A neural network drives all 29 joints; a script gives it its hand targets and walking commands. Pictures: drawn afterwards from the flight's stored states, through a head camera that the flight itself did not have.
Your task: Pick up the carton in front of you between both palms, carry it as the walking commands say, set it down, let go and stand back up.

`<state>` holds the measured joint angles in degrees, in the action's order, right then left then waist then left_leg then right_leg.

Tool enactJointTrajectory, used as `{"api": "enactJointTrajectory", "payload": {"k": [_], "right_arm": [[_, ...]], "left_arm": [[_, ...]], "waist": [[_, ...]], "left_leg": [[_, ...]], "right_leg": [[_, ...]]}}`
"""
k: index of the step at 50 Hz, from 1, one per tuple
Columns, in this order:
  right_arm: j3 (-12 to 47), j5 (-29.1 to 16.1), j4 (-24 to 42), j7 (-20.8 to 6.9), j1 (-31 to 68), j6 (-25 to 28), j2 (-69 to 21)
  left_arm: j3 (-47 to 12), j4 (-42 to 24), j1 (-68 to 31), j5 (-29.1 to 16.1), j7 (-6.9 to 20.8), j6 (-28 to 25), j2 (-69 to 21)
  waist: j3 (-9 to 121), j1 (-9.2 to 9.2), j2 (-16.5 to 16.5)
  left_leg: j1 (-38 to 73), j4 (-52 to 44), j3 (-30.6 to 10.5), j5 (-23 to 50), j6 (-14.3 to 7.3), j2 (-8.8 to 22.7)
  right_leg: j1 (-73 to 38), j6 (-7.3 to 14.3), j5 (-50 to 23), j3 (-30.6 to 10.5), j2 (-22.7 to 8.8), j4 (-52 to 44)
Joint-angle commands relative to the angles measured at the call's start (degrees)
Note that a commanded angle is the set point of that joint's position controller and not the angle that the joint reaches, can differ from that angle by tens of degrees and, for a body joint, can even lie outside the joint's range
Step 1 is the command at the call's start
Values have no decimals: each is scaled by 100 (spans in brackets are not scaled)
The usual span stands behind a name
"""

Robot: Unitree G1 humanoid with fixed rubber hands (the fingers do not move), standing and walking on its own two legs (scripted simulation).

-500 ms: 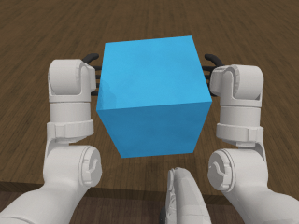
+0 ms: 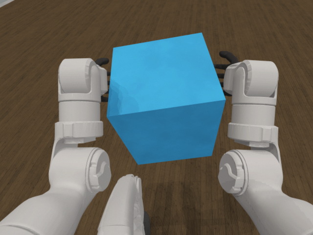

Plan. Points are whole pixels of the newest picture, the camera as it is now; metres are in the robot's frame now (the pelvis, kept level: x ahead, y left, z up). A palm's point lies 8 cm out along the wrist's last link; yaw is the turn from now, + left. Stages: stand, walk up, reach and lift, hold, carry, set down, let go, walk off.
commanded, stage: carry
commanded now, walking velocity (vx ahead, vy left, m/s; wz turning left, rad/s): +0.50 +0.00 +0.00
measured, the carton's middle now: (166, 106) +0.40 +0.00 +0.13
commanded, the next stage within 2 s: none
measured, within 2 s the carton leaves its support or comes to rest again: neither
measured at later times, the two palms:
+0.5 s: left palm out of the picture +0.70 +0.17 +0.34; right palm out of the picture +0.68 -0.13 +0.35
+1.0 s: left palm out of the picture +0.95 +0.16 +0.27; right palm out of the picture +0.95 -0.13 +0.27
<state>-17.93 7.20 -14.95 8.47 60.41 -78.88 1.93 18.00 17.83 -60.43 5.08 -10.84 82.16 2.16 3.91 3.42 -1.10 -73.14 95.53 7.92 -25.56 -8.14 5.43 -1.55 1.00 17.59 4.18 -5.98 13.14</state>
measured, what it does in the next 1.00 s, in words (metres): climbs: left foot 0.16 m higher, then right foot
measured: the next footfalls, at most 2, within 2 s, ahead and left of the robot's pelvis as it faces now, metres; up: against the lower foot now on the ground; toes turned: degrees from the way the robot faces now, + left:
left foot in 0.08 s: +0.31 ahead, +0.11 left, +0.16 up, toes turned +5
right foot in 0.62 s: +0.57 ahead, -0.09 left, +0.16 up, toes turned -6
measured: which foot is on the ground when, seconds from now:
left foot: up 0.00-0.06, down 0.08-0.64, up 0.66-1.00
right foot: down 0.00-0.10, up 0.12-0.60, down 0.62-1.00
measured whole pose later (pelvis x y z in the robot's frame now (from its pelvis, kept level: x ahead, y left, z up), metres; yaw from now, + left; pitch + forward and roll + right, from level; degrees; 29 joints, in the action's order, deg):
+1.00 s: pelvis +0.58 +0.02 +0.16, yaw +1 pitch +5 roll +0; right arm -14.9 6.5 -12.5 9.5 44.4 -73.6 -2.1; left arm 16.7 12.7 -44.2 8.7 -11.5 73.9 -4.0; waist 2.0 -0.8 -0.9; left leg -30.0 28.4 6.2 -7.3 0.6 3.7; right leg 9.3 1.3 13.5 7.5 -1.2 17.5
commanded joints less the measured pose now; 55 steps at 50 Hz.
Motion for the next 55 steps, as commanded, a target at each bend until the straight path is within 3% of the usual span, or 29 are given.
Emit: {"api": "enactJointTrajectory", "payload": {"k": [1, 2, 3, 4, 5, 6, 7, 8, 10, 12, 14, 15, 19, 21, 25, 28, 30, 31, 32, 33, 34, 36, 37, 42, 49, 52, 53, 54, 55], "right_arm": [[2614, -2618, -618, -1043, 3692, -162, -6428], [2606, -2737, -631, -1062, 3749, -143, -6600], [2604, -2838, -536, -1092, 3826, -108, -6745], [2616, -2944, -410, -1148, 3902, -42, -6885], [2752, -3127, -247, -1235, 4043, 32, -7086], [2817, -3284, -166, -1322, 4197, 140, -7185], [2906, -3465, 45, -1423, 4448, 179, -7434], [2974, -3577, 346, -1503, 4676, 263, -7484], [3085, -3738, 709, -1593, 4999, 311, -7674], [3077, -3670, 654, -1589, 4672, 302, -7707], [3050, -3476, 697, -1516, 4279, 272, -7555], [3074, -3368, 686, -1485, 4133, 247, -7456], [3051, -3068, 638, -1438, 3806, 108, -6989], [2981, -2945, 483, -1445, 3673, 50, -6739], [2721, -2767, 139, -1502, 3571, 14, -6384], [2388, -2590, -238, -1506, 3447, 42, -6221], [2196, -2495, -467, -1503, 3329, 95, -6156], [2095, -2466, -558, -1507, 3380, 125, -6120], [2026, -2420, -708, -1518, 3328, 140, -6115], [1946, -2397, -774, -1516, 3586, 171, -6309], [1997, -2394, -668, -1501, 3615, 209, -6347], [2108, -2529, -396, -1478, 3813, 307, -6607], [2181, -2612, -233, -1461, 3837, 349, -6757], [2693, -2889, 370, -1339, 3615, 486, -7182], [3292, -2802, 617, -1461, 2399, 656, -7594], [3546, -2731, 939, -1524, 1762, 669, -7634], [3577, -2659, 989, -1544, 1345, 667, -7576], [3538, -2457, 1069, -1536, 1057, 688, -7339], [3601, -2285, 1129, -1521, 702, 734, -7270]], "left_arm": [[-2082, -270, -4534, -2634, 1943, -158, -5987], [-1990, -253, -4503, -2531, 1931, -164, -5953], [-1921, -219, -4457, -2416, 1913, -190, -5907], [-1869, -211, -4323, -2333, 1899, -237, -5829], [-1819, -110, -4152, -2180, 1876, -316, -5908], [-1636, -84, -3873, -2029, 1851, -386, -5757], [-1599, -218, -4041, -1839, 1767, -436, -5657], [-1638, -501, -4198, -1826, 1711, -460, -5676], [-1875, -1047, -4636, -1933, 1613, -498, -5699], [-2118, -1324, -4679, -1995, 1539, -522, -5651], [-2328, -1392, -4421, -2069, 1514, -518, -5770], [-2463, -1321, -4223, -2095, 1516, -501, -5873], [-2795, -1235, -4082, -2207, 1501, -385, -5976], [-2877, -1005, -3996, -2264, 1504, -316, -5994], [-2689, -301, -3821, -2399, 1613, -241, -6151], [-2466, 209, -3810, -2548, 1719, -248, -6330], [-2237, 544, -3730, -2565, 1782, -323, -6387], [-2074, 714, -3609, -2557, 1822, -377, -6395], [-1912, 821, -3522, -2526, 1843, -430, -6348], [-1861, 796, -3705, -2406, 1821, -510, -6168], [-1814, 707, -3588, -2428, 1846, -554, -6355], [-1876, 251, -3832, -2552, 1908, -671, -6620], [-2040, -19, -4036, -2674, 1916, -706, -6803], [-2443, -667, -3786, -2782, 1821, -822, -7095], [-2928, -1080, -2391, -2335, 1813, -946, -7122], [-3313, -1430, -1813, -2269, 1819, -955, -7166], [-3434, -1498, -1545, -2240, 1837, -945, -7111], [-3586, -1542, -1412, -2315, 1883, -887, -7262], [-3720, -1661, -1262, -2311, 1937, -865, -7357]], "waist": [[1885, -538, 1693], [2366, -888, 1974], [2780, -1261, 2142], [3150, -1548, 1842], [3563, -1289, 592], [4327, -990, -1389], [4391, -964, -787], [3862, -802, -400], [2964, -581, -383], [2861, -760, -197], [2875, -903, 90], [3009, -881, 225], [2852, -855, -448], [2665, -862, -611], [2175, -824, -778], [1960, -663, -943], [2280, -347, -767], [2554, -158, -523], [2755, -153, 377], [2917, -107, 1986], [2730, -137, 1511], [2412, -194, 455], [2370, -247, 341], [2535, -250, 779], [2511, -149, 1089], [2752, -301, 683], [2895, -406, 418], [3321, -468, -748], [3127, -522, -1875]], "left_leg": [[3666, -2275, 1007, 1159, -196, -670], [4315, -2815, 1109, 1228, -202, -978], [4976, -3544, 1077, 1221, -121, -1141], [5986, -4967, 561, 1194, 66, -1292], [7156, -6074, -2127, 833, -431, -172], [7902, -7187, -5622, 1557, -1506, 1123], [7877, -6861, -5206, 1155, -1376, 954], [7414, -6522, -4662, 996, -1138, 858], [6874, -6462, -3797, 1168, -753, 781], [7140, -6588, -3351, 1084, -655, 742], [7653, -6604, -3133, 1810, -817, 992], [7907, -6569, -2851, 2380, -727, 976], [8061, -6859, -2083, 3088, -731, 907], [7829, -7012, -1479, 3332, -572, 665], [7679, -7162, -922, 3802, -262, 395], [7748, -6820, -600, 5121, 79, 378], [7348, -5712, -103, 5389, 458, 227], [6530, -4938, -65, 4213, 649, 217], [5456, -3892, 31, 2080, 792, -74], [3598, -2549, -252, -131, 927, -904], [3084, -2021, -823, -251, 777, -601], [2990, -2296, -939, 360, 663, -251], [3150, -2672, -983, 611, 686, -85], [3669, -4668, -571, 937, 949, -1], [4524, -6998, 121, 2055, 863, -417], [6666, -7842, 356, 2464, 747, -300], [7879, -7702, -345, 2207, 540, 316], [9320, -7382, -2042, 2695, -82, 1409], [10063, -7473, -2958, 3394, -650, 1764]], "right_leg": [[906, 978, -7555, 521, -349, -338], [446, 814, -9075, 589, -455, 556], [-43, 626, -9707, 604, -567, 1716], [22, 359, -9013, 624, -354, 3582], [1527, 67, -4360, 74, 303, 5525], [2967, -154, -621, -933, 1448, 8320], [3405, 134, -610, -1803, 1261, 9328], [3896, 307, -631, -1561, 996, 9414], [4587, 539, -128, -1323, 600, 9012], [4940, 545, -38, -1115, 538, 8776], [5251, 484, 1154, -989, 473, 7769], [5277, 498, 906, -839, 365, 7125], [5578, 301, -204, -446, 189, 5773], [5166, 217, -727, -209, 198, 4730], [4394, 150, -1246, 337, 464, 2969], [3474, 193, -1487, 603, 748, 1855], [1745, 257, -1844, 787, 901, 1031], [535, 339, -1780, 220, 422, 1062], [-385, 508, -2770, -1565, -909, 1439], [-1532, 1426, -2260, -3662, -1681, 867], [-1315, 1483, -1501, -3642, -1656, 673], [-598, 1161, -1279, -2715, -1305, 543], [-259, 1026, -1091, -2366, -1227, 384], [-257, 924, -973, -1161, -972, -114], [-1034, 598, -3207, -136, -620, 514], [-51, 229, -3044, 351, -376, 1632], [1017, 38, -2316, 420, -282, 2399], [2609, -185, -1165, 456, 111, 3652], [4218, -245, 1052, 232, 596, 4279]]}}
